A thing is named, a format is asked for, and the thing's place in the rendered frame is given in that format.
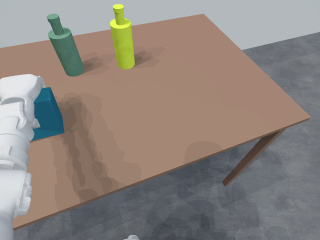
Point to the left robot hand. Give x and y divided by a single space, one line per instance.
27 85

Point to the robot left upper arm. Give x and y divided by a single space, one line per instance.
15 198

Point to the table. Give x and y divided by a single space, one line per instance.
191 94

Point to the sponge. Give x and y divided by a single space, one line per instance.
48 114

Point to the robot left forearm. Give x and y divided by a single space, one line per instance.
16 119

